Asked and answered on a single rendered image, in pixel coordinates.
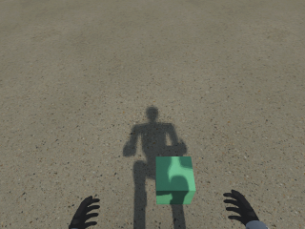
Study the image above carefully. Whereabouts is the robot right hand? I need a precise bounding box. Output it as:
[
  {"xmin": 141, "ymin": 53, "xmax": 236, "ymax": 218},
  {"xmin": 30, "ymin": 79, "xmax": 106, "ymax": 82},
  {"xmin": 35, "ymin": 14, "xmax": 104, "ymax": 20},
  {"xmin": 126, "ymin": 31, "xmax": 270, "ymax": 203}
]
[{"xmin": 223, "ymin": 189, "xmax": 259, "ymax": 226}]

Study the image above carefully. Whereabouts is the carton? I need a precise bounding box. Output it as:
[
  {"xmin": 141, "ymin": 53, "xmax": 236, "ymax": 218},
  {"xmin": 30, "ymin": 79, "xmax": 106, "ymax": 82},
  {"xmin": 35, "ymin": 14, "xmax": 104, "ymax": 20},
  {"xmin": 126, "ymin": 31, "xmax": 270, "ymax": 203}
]
[{"xmin": 155, "ymin": 156, "xmax": 196, "ymax": 204}]

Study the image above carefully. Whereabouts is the robot left hand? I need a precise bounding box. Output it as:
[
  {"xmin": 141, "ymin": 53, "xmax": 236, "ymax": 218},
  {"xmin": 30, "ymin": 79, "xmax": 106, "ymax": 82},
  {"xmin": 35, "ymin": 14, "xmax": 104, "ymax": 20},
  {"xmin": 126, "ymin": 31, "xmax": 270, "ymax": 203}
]
[{"xmin": 69, "ymin": 196, "xmax": 100, "ymax": 229}]

